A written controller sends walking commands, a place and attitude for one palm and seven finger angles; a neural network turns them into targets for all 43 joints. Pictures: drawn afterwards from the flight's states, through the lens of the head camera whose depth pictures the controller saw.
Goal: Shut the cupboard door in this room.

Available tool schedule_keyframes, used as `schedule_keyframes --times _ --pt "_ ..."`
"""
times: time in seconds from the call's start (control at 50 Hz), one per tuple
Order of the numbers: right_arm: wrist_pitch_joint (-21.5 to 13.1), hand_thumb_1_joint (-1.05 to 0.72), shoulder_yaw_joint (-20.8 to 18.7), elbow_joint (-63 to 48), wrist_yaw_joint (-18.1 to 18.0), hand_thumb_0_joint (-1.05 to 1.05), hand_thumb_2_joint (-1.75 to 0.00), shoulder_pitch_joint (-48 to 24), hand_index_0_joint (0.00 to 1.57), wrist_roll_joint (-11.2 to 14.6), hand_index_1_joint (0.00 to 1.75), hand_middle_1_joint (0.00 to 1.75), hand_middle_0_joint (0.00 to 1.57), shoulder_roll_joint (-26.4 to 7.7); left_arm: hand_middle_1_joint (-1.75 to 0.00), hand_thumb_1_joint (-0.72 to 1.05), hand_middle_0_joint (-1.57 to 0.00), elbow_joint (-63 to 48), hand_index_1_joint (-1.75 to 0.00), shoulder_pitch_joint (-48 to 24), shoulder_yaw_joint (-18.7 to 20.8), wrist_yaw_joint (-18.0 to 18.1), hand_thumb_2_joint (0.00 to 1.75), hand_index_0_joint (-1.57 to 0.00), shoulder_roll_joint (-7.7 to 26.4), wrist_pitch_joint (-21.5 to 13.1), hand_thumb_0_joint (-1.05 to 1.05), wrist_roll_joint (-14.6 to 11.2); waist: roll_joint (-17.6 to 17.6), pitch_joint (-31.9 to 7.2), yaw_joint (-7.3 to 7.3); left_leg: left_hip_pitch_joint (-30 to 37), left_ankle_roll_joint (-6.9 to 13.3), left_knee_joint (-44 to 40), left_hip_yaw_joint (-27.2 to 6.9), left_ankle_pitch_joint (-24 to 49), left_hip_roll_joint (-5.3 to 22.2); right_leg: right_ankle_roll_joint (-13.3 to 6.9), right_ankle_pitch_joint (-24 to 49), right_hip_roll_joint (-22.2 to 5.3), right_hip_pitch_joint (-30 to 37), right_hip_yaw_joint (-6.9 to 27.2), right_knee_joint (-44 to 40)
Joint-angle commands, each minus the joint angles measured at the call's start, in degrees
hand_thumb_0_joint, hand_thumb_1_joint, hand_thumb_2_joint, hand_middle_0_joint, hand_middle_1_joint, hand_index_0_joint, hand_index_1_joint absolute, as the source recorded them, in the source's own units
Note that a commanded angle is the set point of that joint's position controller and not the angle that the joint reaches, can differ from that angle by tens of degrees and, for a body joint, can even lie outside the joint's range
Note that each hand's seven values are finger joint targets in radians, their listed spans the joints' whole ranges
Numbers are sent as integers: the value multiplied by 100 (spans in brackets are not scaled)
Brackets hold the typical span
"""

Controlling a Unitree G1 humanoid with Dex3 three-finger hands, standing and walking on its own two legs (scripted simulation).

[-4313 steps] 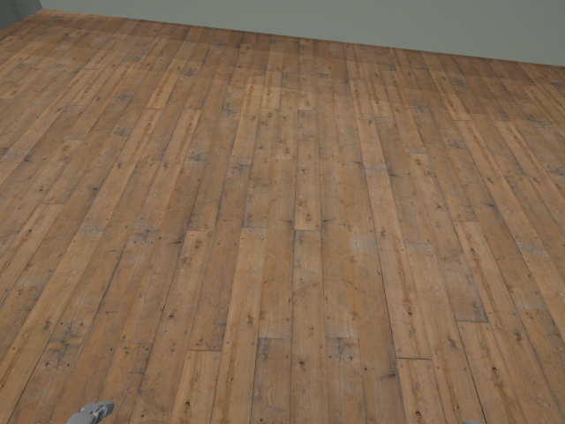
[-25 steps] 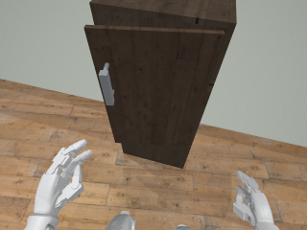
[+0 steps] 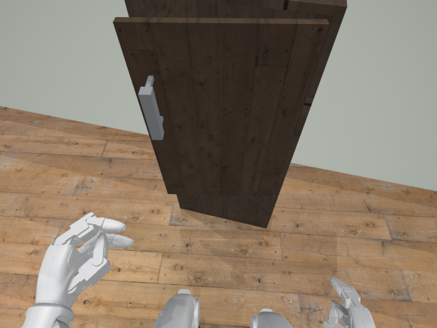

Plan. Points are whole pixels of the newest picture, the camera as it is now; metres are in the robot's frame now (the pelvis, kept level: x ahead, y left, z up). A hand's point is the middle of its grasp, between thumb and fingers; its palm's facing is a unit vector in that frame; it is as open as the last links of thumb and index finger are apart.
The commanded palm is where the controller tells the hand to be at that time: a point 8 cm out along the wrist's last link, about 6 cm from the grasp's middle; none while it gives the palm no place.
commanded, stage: raise the hand and make a fist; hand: left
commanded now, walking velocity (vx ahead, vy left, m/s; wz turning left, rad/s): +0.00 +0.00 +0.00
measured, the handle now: (154, 108) +0.53 +0.17 +0.08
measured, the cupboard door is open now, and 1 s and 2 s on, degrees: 13 13 13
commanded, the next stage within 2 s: bring the fist close to the handle in 1.10 s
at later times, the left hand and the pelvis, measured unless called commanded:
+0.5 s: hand (90, 260) +0.21 +0.21 +0.07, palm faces +0.03 -1.00 -0.03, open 3.1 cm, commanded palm +0.19 +0.26 +0.07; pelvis +0.00 +0.02 +0.01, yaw +1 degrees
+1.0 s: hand (96, 253) +0.22 +0.20 +0.08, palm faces +0.02 -1.00 -0.03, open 3.1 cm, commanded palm +0.20 +0.25 +0.08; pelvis +0.00 +0.01 +0.01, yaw +1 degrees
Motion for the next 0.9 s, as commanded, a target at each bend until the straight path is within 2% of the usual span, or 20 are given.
schedule_keyframes --times 0.0,0.1,0.12,0.2,0.22,0.26,0.32,0.38,0.42,0.44,0.5,0.52,0.6,0.62,0.64,0.74,0.76,0.78,0.84,0.88 --pt "-371 -90 -267 -1033 -53 0 -90 -586 20 -30 30 30 20 -794 -112 90 -95 -1082 -112 -91 165 77 90 -95 571 -754 0 9 -246 -907 39 1226 119 -911 -321 630 -144 69 807 26 63 266 -1184" --pt "-328 -90 -262 -1148 -58 0 -90 -547 20 -13 30 30 20 -868 -122 90 -104 -1400 -122 -135 114 102 90 -104 645 -772 0 35 38 -1108 61 1537 109 -1125 -388 483 -134 20 754 74 65 123 -1132" --pt "-306 -90 -254 -1136 -63 0 -90 -543 20 -21 30 30 20 -878 -124 90 -106 -1482 -124 -199 197 144 90 -106 758 -738 0 53 123 -1158 73 1589 114 -1165 -431 490 -129 2 801 96 111 100 -1107" --pt "-216 -90 -219 -1229 -43 0 -90 -530 20 -18 30 30 20 -873 -132 90 -113 -1649 -132 -160 103 283 90 -113 674 -601 0 108 231 -1129 44 1828 77 -1360 -511 387 -107 1 864 114 135 7 -1155" --pt "-186 -90 -210 -1228 -44 0 -90 -499 20 -34 30 30 20 -881 -134 90 -115 -1649 -134 -159 194 312 90 -115 763 -554 0 131 244 -1176 63 1823 83 -1372 -532 425 -101 -12 907 134 210 -1 -1138" --pt "-126 -90 -198 -1268 -27 0 -90 -503 20 -18 30 30 20 -871 -138 90 -119 -1557 -138 -73 65 310 90 -119 610 -471 0 159 157 -1046 20 1904 58 -1428 -550 465 -78 -5 974 142 192 -52 -1177" --pt "-58 -90 -165 -1298 -25 0 -90 -473 20 -31 30 30 20 -885 -144 90 -124 -1421 -144 -167 124 266 90 -124 702 -341 0 183 147 -929 6 1836 70 -1426 -538 501 -100 -12 1030 160 281 -43 -1228" --pt "-43 -90 -133 -1346 -9 0 -90 -467 20 -22 30 30 20 -891 -150 90 -130 -1484 -150 -329 25 195 90 -130 637 -305 0 172 138 -889 -43 1960 47 -1482 -576 462 -81 -4 1024 155 243 -67 -1277" --pt "-35 -90 -112 -1349 -13 0 -90 -468 20 -32 30 30 20 -896 -150 90 -130 -1494 -150 -405 166 177 90 -130 788 -287 0 149 218 -911 -2 1942 57 -1485 -573 476 -104 -21 1043 165 326 -42 -1300" --pt "-34 -90 -104 -1372 -12 0 -90 -476 20 -26 30 30 20 -891 -150 90 -130 -1503 -150 -387 134 164 90 -130 745 -281 0 152 262 -935 5 1975 50 -1490 -542 511 -109 -22 1054 154 346 -43 -1308" --pt "-44 -90 -85 -1360 -6 0 -90 -477 20 -20 30 30 20 -884 -150 90 -130 -1428 -150 -477 188 120 90 -130 752 -282 0 71 90 -864 -9 1939 52 -1503 -531 453 -119 -12 1000 164 402 -24 -1397" --pt "-42 -90 -77 -1343 -13 0 -90 -487 20 -23 30 30 20 -899 -150 90 -130 -1428 -150 -516 262 114 90 -130 857 -285 0 80 193 -890 27 1923 60 -1491 -533 519 -129 -30 1045 168 445 -12 -1376" --pt "-61 -90 -69 -1341 -14 0 -90 -485 20 2 30 30 20 -903 -150 90 -130 -1428 -150 -612 178 58 90 -130 777 -269 0 36 202 -842 -14 1985 51 -1572 -520 402 -129 -12 957 150 456 -4 -1468" --pt "-55 -90 -68 -1320 -21 0 -90 -491 20 -4 30 30 20 -920 -150 90 -130 -1306 -150 -595 299 69 90 -130 910 -228 0 40 95 -786 14 1870 68 -1567 -518 364 -136 -14 913 162 508 26 -1496" --pt "-71 -90 -66 -1331 -21 0 -90 -500 20 6 30 30 20 -917 -150 90 -130 -1382 -150 -614 219 50 90 -130 828 -231 0 29 197 -868 8 1940 73 -1558 -482 435 -147 -13 943 142 536 46 -1515" --pt "-106 -90 -81 -1285 -21 0 -90 -477 20 7 30 30 20 -910 -150 90 -130 -1301 -150 -573 297 47 90 -130 858 -249 0 -23 119 -916 37 1927 82 -1518 -415 608 -176 -4 1050 121 676 92 -1565" --pt "-102 -90 -88 -1280 -19 0 -90 -489 20 22 30 30 20 -905 -150 90 -130 -1175 -150 -522 285 55 90 -130 825 -251 0 -27 -9 -806 36 1880 71 -1540 -413 495 -162 6 922 128 612 90 -1594" --pt "-116 -90 -90 -1274 -17 0 -90 -503 20 13 30 30 20 -910 -150 90 -130 -1215 -150 -559 260 41 90 -130 816 -282 0 -40 51 -823 20 1866 85 -1497 -388 518 -176 12 931 114 603 127 -1609" --pt "-107 -90 -107 -1264 -15 0 -90 -498 20 9 30 30 20 -918 -150 90 -130 -1134 -150 -564 299 48 90 -130 832 -325 0 -51 -114 -819 26 1755 97 -1451 -360 533 -186 21 897 102 657 171 -1620" --pt "-117 -90 -114 -1250 -6 0 -90 -487 20 9 30 30 20 -903 -150 90 -130 -1198 -150 -592 318 46 90 -130 843 -384 0 -71 -7 -887 43 1774 94 -1391 -317 654 -193 21 1005 85 703 216 -1609"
